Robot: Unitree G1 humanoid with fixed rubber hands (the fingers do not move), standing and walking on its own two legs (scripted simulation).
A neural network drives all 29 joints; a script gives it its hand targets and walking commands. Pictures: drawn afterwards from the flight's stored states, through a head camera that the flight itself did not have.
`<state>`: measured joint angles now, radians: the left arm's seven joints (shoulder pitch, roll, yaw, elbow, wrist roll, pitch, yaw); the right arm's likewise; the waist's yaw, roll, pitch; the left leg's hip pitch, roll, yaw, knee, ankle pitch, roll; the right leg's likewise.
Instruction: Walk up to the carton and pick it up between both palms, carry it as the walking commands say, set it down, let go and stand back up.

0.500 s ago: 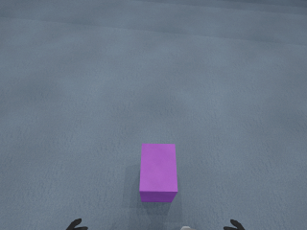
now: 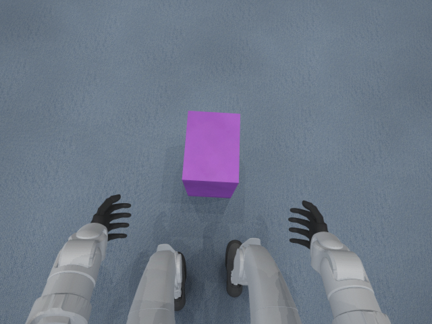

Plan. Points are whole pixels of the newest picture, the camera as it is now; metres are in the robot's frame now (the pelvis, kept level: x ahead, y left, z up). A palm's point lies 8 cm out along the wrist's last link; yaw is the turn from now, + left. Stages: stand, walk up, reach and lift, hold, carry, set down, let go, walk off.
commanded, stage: reach and lift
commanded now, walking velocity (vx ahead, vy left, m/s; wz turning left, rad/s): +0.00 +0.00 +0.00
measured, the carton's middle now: (211, 159) +0.56 +0.00 -0.54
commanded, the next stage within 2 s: none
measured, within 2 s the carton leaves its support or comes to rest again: neither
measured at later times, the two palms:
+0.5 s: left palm (132, 158) +0.43 +0.18 -0.14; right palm (294, 162) +0.42 -0.17 -0.14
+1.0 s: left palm (152, 117) +0.56 +0.16 -0.20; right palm (287, 129) +0.53 -0.19 -0.20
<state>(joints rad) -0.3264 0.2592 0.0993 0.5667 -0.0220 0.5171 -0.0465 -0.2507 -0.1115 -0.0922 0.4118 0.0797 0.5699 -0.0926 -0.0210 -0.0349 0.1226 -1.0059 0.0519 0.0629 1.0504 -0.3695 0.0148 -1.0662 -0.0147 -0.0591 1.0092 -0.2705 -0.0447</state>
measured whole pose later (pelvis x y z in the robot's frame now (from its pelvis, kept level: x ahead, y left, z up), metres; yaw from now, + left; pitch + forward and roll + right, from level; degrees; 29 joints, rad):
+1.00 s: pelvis +0.04 +0.01 -0.02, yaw +0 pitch +32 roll +3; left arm -1.16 0.29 0.19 0.49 -0.07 0.29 0.11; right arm -1.11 -0.23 -0.20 0.40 0.09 0.31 -0.14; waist -0.05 -0.03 0.53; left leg -1.27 -0.06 0.04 1.15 -0.36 0.03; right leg -1.36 0.01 0.06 1.15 -0.26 0.00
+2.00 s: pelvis +0.03 -0.06 -0.20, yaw +7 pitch +48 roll +9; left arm -1.14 0.42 0.19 0.44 -0.25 0.11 0.03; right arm -1.20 -0.33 -0.06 0.37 0.27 0.16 -0.23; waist -0.03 -0.07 0.52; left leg -2.05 -0.04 -0.06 1.85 -0.48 -0.01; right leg -2.16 0.08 -0.03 1.84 -0.40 -0.07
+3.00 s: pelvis +0.00 +0.00 -0.31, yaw +6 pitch +33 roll +0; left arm -1.50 0.33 -0.06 1.01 -0.26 0.12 0.21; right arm -1.46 -0.27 -0.13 0.97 0.16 0.08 -0.13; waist -0.09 0.03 0.52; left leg -2.15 -0.07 0.05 2.20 -0.62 0.03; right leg -2.16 0.05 0.03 2.21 -0.62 0.03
